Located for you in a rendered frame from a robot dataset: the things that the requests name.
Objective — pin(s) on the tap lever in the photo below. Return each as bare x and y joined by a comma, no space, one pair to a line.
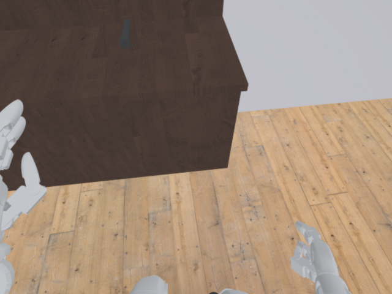
124,39

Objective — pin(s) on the robot right hand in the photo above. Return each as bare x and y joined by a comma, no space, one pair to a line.
318,257

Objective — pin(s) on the robot left forearm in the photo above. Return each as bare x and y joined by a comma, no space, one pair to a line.
7,274

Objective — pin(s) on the robot right forearm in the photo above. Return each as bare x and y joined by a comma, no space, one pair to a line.
330,284

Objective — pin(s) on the robot left thigh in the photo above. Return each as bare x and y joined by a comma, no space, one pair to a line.
150,285

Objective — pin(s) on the counter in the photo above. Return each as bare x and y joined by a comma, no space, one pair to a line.
97,112

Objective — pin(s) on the robot left hand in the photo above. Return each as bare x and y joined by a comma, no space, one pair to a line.
25,198

